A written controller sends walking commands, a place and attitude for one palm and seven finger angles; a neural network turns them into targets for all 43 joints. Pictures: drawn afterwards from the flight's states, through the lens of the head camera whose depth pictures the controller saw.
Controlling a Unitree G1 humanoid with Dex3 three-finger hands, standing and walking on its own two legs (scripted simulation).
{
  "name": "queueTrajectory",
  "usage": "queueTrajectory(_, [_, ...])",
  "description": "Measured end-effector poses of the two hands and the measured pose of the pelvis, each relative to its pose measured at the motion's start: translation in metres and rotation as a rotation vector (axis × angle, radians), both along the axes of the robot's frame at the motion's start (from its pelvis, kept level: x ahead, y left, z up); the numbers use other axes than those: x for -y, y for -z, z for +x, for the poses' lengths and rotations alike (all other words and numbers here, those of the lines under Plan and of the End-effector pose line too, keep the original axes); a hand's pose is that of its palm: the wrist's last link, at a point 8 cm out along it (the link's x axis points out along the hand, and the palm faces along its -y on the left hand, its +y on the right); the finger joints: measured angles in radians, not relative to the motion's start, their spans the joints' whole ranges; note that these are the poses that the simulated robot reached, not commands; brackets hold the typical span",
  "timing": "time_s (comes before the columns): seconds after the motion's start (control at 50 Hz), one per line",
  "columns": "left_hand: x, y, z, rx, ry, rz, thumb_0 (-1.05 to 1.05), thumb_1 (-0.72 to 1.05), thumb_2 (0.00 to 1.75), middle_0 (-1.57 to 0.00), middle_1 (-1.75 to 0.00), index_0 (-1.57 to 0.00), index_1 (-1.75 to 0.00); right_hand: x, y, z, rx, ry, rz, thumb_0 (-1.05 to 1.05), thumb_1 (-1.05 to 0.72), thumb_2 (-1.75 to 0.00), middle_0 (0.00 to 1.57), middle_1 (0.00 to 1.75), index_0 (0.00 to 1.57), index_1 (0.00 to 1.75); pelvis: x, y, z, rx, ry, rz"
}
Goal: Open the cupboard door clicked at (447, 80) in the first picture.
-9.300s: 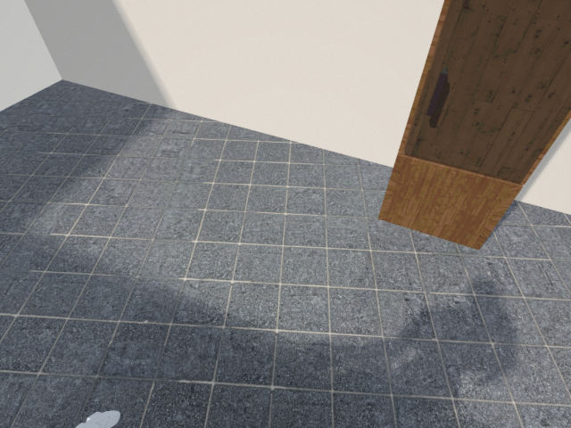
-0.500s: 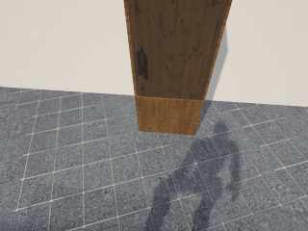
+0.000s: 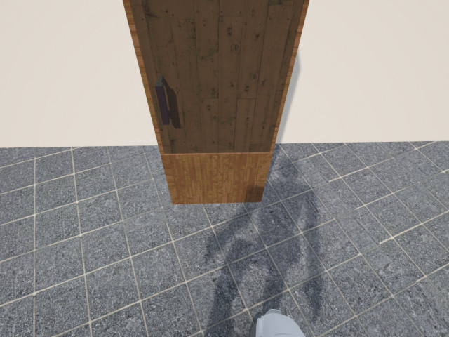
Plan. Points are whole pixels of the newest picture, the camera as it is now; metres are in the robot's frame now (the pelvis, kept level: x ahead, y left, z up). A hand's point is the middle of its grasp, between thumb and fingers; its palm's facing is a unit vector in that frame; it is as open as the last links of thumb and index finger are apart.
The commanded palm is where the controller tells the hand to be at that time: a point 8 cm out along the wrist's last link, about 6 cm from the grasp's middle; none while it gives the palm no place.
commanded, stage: take the last steps up to it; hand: left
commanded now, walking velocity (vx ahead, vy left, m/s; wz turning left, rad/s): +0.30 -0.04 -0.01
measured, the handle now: (163, 100) +0.77 +0.20 -0.06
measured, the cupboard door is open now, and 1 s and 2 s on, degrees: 0 0 0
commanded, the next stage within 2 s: come to a stop and stand still in 0.44 s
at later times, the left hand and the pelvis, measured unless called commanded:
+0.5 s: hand (155, 323) +0.18 +0.15 -0.17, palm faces +0.11 -0.98 -0.16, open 7.3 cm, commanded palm none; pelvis +0.19 -0.02 +0.01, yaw +2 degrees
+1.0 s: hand (167, 267) +0.29 +0.14 -0.16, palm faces +0.06 -0.96 -0.28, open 7.4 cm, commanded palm none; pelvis +0.24 -0.06 +0.00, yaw +1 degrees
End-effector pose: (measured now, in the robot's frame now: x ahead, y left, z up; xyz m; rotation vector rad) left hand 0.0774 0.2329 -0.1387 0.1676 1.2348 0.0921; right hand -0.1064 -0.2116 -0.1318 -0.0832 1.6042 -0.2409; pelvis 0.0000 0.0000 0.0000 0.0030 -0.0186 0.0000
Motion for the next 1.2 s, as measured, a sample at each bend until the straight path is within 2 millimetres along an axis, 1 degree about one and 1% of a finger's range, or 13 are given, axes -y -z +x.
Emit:
queueTrajectory(0.08, [0.021, 0.004, 0.074, 0.106, 0.046, 0.029, 0.01, 0.91, 0.9, -0.2, -0.3, -0.19, -0.3, 0.011, 0.015, 0.01, -0.093, 0.048, 0.043, 0.0, -0.91, -0.89, 0.2, 0.3, 0.2, 0.3, 0.022, 0.017, 0.041, 0.004, 0.009, 0.003])
queueTrajectory(0.14, [0.034, -0.002, 0.096, 0.142, 0.026, 0.034, 0.01, 0.91, 0.9, -0.2, -0.3, -0.2, -0.3, 0.025, 0.02, 0.047, -0.069, 0.042, 0.051, 0.01, -0.91, -0.89, 0.2, 0.3, 0.2, 0.3, 0.033, 0.014, 0.062, 0.023, -0.005, 0.0])
queueTrajectory(0.22, [0.045, -0.011, 0.097, 0.088, -0.007, 0.034, 0.0, 0.91, 0.9, -0.2, -0.3, -0.2, -0.3, 0.045, 0.017, 0.129, 0.074, -0.006, 0.034, 0.01, -0.91, -0.89, 0.2, 0.3, 0.2, 0.3, 0.039, 0.0, 0.088, 0.023, -0.006, -0.001])
queueTrajectory(0.34, [0.038, -0.017, 0.095, 0.001, -0.055, 0.052, -0.01, 0.95, 0.9, -0.2, -0.3, -0.2, -0.3, 0.055, 0.004, 0.249, 0.293, -0.07, 0.018, 0.0, -0.91, -0.89, 0.19, 0.29, 0.2, 0.3, 0.042, -0.011, 0.129, -0.001, -0.013, -0.008])
queueTrajectory(0.48, [0.038, -0.001, 0.089, -0.101, -0.139, -0.014, 0.0, 0.92, 0.9, -0.2, -0.3, -0.2, -0.3, 0.047, -0.007, 0.35, 0.386, -0.168, -0.015, 0.01, -0.93, -0.89, 0.19, 0.29, 0.2, 0.3, 0.027, -0.008, 0.181, -0.006, -0.025, -0.029])
queueTrajectory(0.56, [0.035, 0.015, 0.089, -0.189, -0.167, -0.049, 0.01, 0.91, 0.9, -0.2, -0.3, -0.2, -0.3, 0.03, -0.005, 0.389, 0.421, -0.199, -0.026, 0.0, -0.92, -0.89, 0.19, 0.29, 0.2, 0.3, 0.015, 0.0, 0.21, -0.002, -0.02, -0.015])
queueTrajectory(0.6, [0.034, 0.013, 0.097, -0.221, -0.155, -0.05, 0.01, 0.91, 0.9, -0.2, -0.3, -0.2, -0.3, 0.023, -0.006, 0.396, 0.42, -0.188, -0.027, 0.0, -0.92, -0.89, 0.19, 0.29, 0.2, 0.3, 0.013, -0.002, 0.22, 0.001, -0.009, -0.006])
queueTrajectory(0.72, [0.035, 0.002, 0.141, -0.201, -0.129, -0.025, 0.01, 0.91, 0.9, -0.2, -0.3, -0.2, -0.3, 0.031, -0.006, 0.405, 0.354, -0.156, -0.048, -0.01, -0.96, -0.89, 0.2, 0.3, 0.21, 0.3, 0.015, -0.01, 0.239, 0.011, -0.01, 0.003])
queueTrajectory(0.82, [0.037, 0.0, 0.176, -0.141, -0.108, 0.032, 0.01, 0.91, 0.9, -0.2, -0.3, -0.2, -0.3, 0.05, 0.007, 0.405, 0.3, -0.128, -0.023, 0.0, -0.94, -0.89, 0.2, 0.3, 0.21, 0.3, 0.035, -0.004, 0.246, 0.02, -0.006, 0.021])
queueTrajectory(0.9, [0.044, -0.003, 0.193, -0.094, -0.091, 0.084, 0.01, 0.91, 0.9, -0.2, -0.3, -0.2, -0.3, 0.071, 0.021, 0.406, 0.289, -0.098, -0.003, 0.0, -0.93, -0.89, 0.2, 0.3, 0.21, 0.3, 0.053, 0.003, 0.246, 0.02, -0.009, 0.026])
queueTrajectory(0.98, [0.051, -0.014, 0.2, -0.056, -0.091, 0.1, 0.01, 0.91, 0.9, -0.2, -0.3, -0.2, -0.3, 0.084, 0.022, 0.404, 0.274, -0.102, -0.001, 0.0, -0.92, -0.89, 0.2, 0.3, 0.2, 0.3, 0.058, -0.001, 0.239, 0.009, -0.016, 0.03])
queueTrajectory(1.08, [0.053, -0.023, 0.2, -0.009, -0.1, 0.103, 0.01, 0.91, 0.9, -0.2, -0.3, -0.2, -0.3, 0.088, 0.017, 0.395, 0.269, -0.136, 0.007, 0.0, -0.92, -0.89, 0.19, 0.29, 0.2, 0.3, 0.058, -0.007, 0.225, -0.008, -0.028, 0.034])
queueTrajectory(1.2, [0.04, -0.022, 0.176, 0.009, -0.116, 0.089, 0.01, 0.9, 0.9, -0.21, -0.3, -0.2, -0.3, 0.076, 0.006, 0.382, 0.291, -0.174, 0.005, 0.0, -0.91, -0.89, 0.19, 0.29, 0.2, 0.3, 0.048, -0.009, 0.205, -0.011, -0.03, 0.04])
